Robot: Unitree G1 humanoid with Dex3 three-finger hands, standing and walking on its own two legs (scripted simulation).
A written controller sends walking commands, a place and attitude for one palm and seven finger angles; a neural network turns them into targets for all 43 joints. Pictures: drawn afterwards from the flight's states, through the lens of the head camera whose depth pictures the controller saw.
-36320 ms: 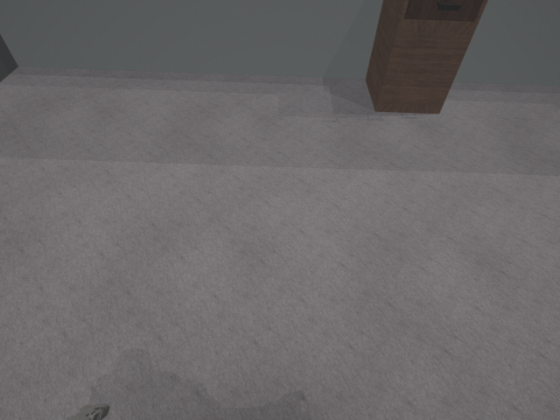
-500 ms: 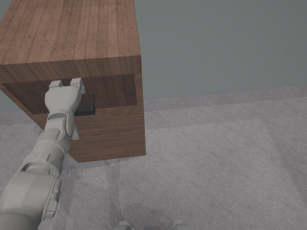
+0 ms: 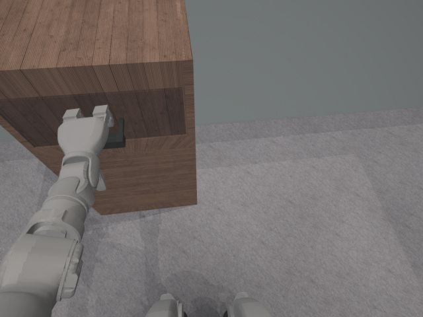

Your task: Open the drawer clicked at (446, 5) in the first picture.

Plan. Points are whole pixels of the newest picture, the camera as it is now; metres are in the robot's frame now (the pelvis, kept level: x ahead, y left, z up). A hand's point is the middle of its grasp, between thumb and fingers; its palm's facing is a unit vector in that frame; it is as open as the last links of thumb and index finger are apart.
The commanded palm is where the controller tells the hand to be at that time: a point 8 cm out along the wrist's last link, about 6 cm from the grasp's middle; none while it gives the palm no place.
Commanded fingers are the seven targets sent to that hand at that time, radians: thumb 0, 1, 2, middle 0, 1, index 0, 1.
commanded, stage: lower the fingers behind the handle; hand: left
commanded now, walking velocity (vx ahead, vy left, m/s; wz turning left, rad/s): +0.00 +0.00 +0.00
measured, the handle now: (101, 133) +0.52 +0.23 -0.04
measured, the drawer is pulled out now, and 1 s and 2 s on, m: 0.00 0.00 0.00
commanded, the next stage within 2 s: lift the fingers back up to retry in 1.12 s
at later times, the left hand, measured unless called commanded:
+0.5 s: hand (98, 154) +0.46 +0.22 -0.04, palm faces -0.02 -0.01 -1.00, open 13.8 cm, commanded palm +0.44 +0.22 +0.00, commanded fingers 0.00 -0.50 0.30 -0.30 -1.20 -0.30 -1.20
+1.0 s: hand (100, 153) +0.46 +0.22 -0.04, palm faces -0.03 +0.01 -1.00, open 13.8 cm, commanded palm +0.45 +0.21 -0.01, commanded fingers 0.00 -0.50 0.30 -0.30 -1.20 -0.30 -1.20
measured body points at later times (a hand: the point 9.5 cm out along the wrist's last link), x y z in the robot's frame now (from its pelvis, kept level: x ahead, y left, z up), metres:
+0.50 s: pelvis -0.01 +0.01 -0.02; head +0.10 +0.02 +0.42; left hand +0.45 +0.22 +0.02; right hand +0.01 -0.26 -0.14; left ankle +0.00 +0.09 -0.68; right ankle -0.01 -0.11 -0.68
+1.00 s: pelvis -0.05 +0.00 -0.04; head +0.09 +0.01 +0.39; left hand +0.46 +0.22 +0.01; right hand -0.03 -0.27 -0.17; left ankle +0.00 +0.09 -0.68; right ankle -0.01 -0.11 -0.68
